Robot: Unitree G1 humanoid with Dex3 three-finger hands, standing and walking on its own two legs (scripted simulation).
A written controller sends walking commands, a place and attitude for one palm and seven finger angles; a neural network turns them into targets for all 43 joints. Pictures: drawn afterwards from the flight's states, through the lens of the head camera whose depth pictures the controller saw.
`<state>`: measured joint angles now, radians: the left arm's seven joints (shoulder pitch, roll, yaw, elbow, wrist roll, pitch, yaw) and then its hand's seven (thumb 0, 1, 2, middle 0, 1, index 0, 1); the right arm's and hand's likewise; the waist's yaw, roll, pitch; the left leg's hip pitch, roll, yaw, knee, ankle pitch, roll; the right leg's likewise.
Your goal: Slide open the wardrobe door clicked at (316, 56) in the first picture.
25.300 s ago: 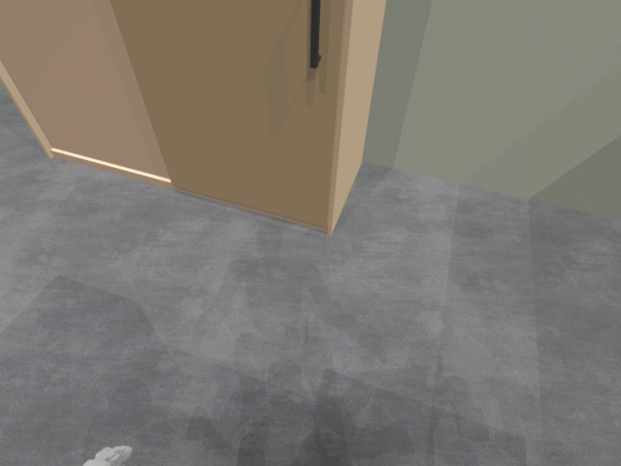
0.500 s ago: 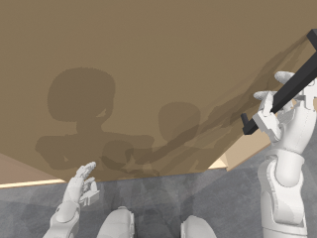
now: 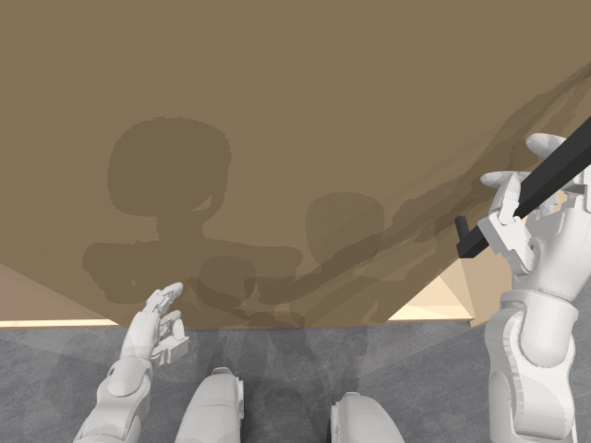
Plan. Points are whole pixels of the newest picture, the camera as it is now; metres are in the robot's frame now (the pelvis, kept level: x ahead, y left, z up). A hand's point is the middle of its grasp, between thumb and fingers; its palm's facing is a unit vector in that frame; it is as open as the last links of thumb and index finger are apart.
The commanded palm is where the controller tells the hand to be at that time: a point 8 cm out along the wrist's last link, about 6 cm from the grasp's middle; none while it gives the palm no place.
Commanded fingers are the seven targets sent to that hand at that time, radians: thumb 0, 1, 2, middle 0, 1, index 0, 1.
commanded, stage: step sideways, sliding the door along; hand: right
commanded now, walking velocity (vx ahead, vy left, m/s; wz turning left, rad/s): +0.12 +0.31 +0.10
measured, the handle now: (519, 182) +0.36 -0.22 +0.16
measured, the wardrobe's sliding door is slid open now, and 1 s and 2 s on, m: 0.31 0.60 0.60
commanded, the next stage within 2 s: stop walking and hold the door there in 1.22 s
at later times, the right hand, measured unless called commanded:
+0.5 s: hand (294, 219) +0.31 +0.01 +0.16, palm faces +0.27 +0.96 -0.03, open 6.1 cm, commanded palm +0.27 +0.03 +0.13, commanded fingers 0.00 -0.90 -0.90 0.45 1.40 0.45 1.40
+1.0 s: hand (183, 212) +0.31 +0.11 +0.17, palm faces +0.30 +0.95 +0.01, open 5.8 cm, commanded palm +0.27 +0.13 +0.09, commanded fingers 0.00 -0.90 -0.90 0.45 1.40 0.45 1.40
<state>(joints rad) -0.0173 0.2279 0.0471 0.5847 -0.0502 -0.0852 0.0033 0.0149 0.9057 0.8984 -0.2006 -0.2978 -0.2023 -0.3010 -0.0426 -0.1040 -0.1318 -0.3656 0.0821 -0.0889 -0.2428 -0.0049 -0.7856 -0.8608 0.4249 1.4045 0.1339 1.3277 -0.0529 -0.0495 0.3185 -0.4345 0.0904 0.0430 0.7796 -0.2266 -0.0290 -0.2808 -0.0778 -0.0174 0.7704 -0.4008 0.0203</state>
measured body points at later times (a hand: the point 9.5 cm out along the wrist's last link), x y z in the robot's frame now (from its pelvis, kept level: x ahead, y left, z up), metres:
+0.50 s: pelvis -0.04 +0.17 -0.02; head +0.02 +0.18 +0.42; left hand +0.19 +0.38 -0.11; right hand +0.29 -0.04 +0.16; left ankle +0.00 +0.34 -0.71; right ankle -0.03 -0.06 -0.66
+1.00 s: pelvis -0.04 +0.31 +0.05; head +0.04 +0.25 +0.48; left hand +0.14 +0.57 -0.01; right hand +0.29 +0.06 +0.17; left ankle +0.01 +0.50 -0.42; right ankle -0.03 +0.07 -0.70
